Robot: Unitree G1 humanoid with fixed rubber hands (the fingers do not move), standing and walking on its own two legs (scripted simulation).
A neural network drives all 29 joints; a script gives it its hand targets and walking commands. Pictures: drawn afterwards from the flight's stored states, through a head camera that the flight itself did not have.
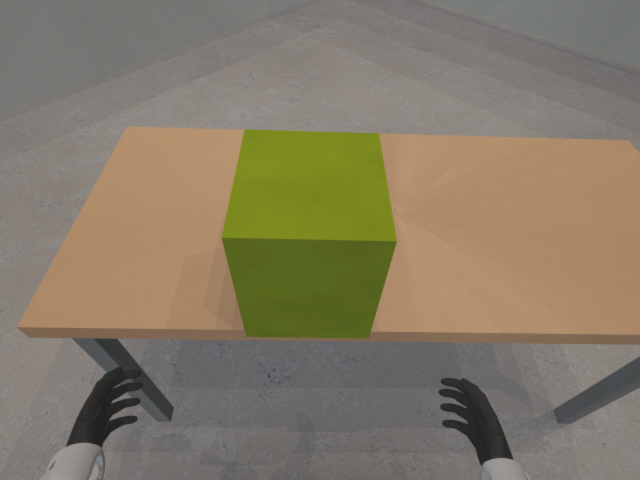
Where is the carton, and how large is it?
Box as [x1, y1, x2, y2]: [222, 130, 396, 338]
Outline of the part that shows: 244,130 222,233 222,241 246,336 368,338 396,242 378,133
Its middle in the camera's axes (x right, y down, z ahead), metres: -0.02 +0.00 +0.60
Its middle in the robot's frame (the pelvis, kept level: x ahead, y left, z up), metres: +0.45 +0.02 +0.01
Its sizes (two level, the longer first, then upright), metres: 0.210 0.200 0.250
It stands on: a table, 0.66 m high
